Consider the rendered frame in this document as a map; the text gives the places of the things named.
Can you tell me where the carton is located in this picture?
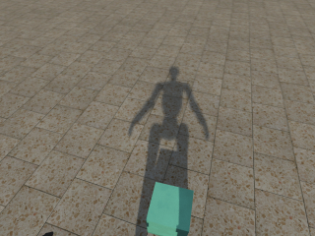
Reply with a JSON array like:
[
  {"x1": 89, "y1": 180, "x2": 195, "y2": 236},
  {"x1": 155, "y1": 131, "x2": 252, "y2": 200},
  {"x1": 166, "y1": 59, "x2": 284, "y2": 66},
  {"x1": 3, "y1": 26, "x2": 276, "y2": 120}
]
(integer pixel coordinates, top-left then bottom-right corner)
[{"x1": 146, "y1": 182, "x2": 194, "y2": 236}]

